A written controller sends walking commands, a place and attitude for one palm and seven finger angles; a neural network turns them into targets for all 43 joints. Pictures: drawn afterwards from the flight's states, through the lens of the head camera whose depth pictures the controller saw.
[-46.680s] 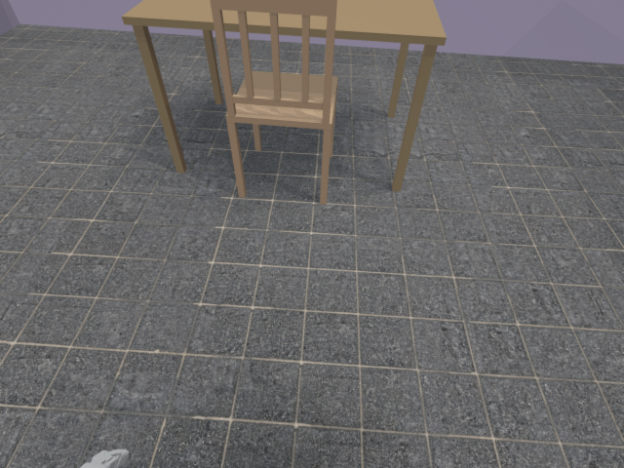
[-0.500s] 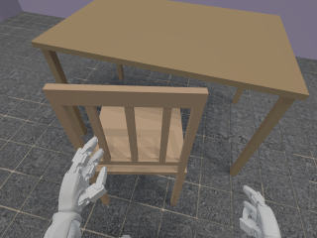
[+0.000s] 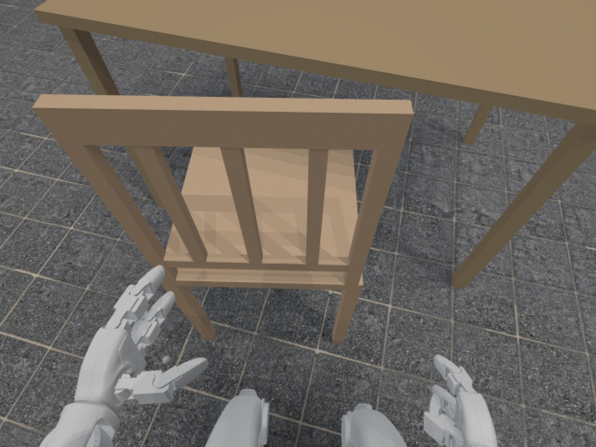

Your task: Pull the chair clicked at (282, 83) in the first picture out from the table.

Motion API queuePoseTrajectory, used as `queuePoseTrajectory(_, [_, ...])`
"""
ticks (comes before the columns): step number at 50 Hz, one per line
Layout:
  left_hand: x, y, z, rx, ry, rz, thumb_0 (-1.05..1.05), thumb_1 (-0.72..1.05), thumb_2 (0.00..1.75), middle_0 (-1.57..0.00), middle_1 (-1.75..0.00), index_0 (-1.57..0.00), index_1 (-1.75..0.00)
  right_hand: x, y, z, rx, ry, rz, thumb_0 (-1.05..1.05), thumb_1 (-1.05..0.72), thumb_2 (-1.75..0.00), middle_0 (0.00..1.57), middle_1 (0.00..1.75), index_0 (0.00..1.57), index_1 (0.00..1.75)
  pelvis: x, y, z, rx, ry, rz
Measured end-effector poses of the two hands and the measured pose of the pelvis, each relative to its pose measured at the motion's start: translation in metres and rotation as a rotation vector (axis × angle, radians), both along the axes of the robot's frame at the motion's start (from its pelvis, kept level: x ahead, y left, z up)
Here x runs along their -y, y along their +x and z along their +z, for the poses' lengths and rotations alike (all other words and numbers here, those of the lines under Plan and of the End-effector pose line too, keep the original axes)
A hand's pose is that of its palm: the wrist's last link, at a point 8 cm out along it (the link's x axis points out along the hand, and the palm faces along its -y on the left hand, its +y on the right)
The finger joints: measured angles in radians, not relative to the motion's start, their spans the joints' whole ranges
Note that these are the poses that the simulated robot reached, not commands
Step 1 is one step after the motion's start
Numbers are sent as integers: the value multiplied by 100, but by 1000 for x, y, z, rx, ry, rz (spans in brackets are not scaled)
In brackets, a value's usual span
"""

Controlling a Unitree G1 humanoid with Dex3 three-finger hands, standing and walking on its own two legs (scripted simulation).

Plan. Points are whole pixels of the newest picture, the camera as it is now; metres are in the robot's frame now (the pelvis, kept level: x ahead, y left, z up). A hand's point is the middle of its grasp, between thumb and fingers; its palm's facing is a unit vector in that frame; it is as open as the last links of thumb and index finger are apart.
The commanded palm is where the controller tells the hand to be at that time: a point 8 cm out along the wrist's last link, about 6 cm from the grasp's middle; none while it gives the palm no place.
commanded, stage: raise the hand toward the chair's back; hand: left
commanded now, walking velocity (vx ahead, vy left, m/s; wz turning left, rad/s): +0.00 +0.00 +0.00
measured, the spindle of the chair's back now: (246, 213) +0.45 +0.11 +0.00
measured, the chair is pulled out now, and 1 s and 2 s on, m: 0.22 0.22 0.22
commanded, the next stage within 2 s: aim the fingers beside a spindle in 1.28 s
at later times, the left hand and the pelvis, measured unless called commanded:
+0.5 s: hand (107, 337) +0.23 +0.22 +0.07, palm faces +0.08 -0.99 -0.07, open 16.5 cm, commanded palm +0.21 +0.27 +0.06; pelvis +0.01 +0.02 +0.01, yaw +1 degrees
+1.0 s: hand (116, 323) +0.25 +0.22 +0.06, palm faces -0.03 -1.00 -0.04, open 16.9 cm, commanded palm +0.24 +0.29 +0.07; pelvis +0.02 +0.03 +0.02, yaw +0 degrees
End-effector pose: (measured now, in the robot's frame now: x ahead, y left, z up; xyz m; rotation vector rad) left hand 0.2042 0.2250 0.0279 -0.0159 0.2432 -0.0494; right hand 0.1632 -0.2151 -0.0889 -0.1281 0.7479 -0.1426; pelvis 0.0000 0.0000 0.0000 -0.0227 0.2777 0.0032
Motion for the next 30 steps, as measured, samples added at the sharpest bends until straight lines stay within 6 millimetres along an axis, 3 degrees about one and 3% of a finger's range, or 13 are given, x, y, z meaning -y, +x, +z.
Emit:
queuePoseTrajectory(6, [-32, -10, 39, 216, 111, 172, 1, 1, 52, -11, -16, -11, -16, 27, -21, 9, -64, -98, -19, 2, -91, -90, 20, 30, 20, 30, -3, 8, 6, -5, -6, 6])
queuePoseTrajectory(8, [-34, -9, 38, 249, 117, 142, 1, -4, 50, -11, -15, -10, -15, 33, -18, 9, -60, -124, -8, 2, -91, -90, 20, 30, 20, 30, -6, 6, 3, -8, -12, 13])
queuePoseTrajectory(12, [-23, -3, 11, 156, 62, 14, 0, -13, 46, -9, -14, -9, -14, 36, -6, 15, -11, -154, -11, 2, -91, -90, 20, 30, 20, 30, -11, 3, 0, -13, -19, 15])
queuePoseTrajectory(15, [-18, 0, 5, 98, 40, -32, 0, -20, 43, -9, -13, -9, -12, 31, 5, 25, 41, -158, -17, 2, -91, -90, 20, 30, 20, 30, -14, 3, 2, -10, -18, 9])
queuePoseTrajectory(21, [-42, 3, 45, 256, 82, 113, 0, -34, 37, -8, -11, -8, -10, 6, 29, 40, 107, -118, 32, 1, -91, -90, 20, 30, 20, 30, -17, 8, 10, 4, -21, 14])
queuePoseTrajectory(23, [-50, 3, 49, 279, 96, 140, 0, -38, 35, -8, -10, -8, -10, -3, 35, 41, 115, -101, 64, 1, -91, -90, 20, 30, 20, 30, -18, 8, 10, 5, -25, 20])
queuePoseTrajectory(30, [-43, 7, 15, 92, 48, 13, 0, -46, 32, -6, -9, -6, -8, -19, 42, 41, 114, -83, 108, 1, -91, -90, 20, 30, 20, 30, -22, 9, 12, 8, -31, 24])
